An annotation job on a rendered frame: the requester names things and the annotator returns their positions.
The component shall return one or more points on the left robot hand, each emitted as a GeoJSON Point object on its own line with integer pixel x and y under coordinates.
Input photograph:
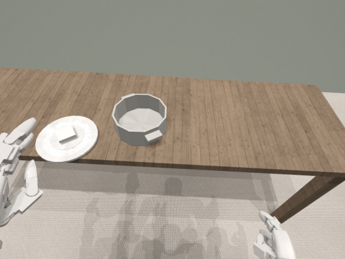
{"type": "Point", "coordinates": [11, 147]}

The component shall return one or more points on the knob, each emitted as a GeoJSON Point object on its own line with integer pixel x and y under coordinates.
{"type": "Point", "coordinates": [65, 133]}

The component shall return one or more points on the right robot hand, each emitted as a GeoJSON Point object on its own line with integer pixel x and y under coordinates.
{"type": "Point", "coordinates": [276, 246]}

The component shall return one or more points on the lid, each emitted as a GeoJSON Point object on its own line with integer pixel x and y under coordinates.
{"type": "Point", "coordinates": [50, 149]}

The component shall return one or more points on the table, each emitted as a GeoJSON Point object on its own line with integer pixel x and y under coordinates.
{"type": "Point", "coordinates": [212, 124]}

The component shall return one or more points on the pot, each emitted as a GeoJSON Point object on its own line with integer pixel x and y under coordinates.
{"type": "Point", "coordinates": [140, 119]}

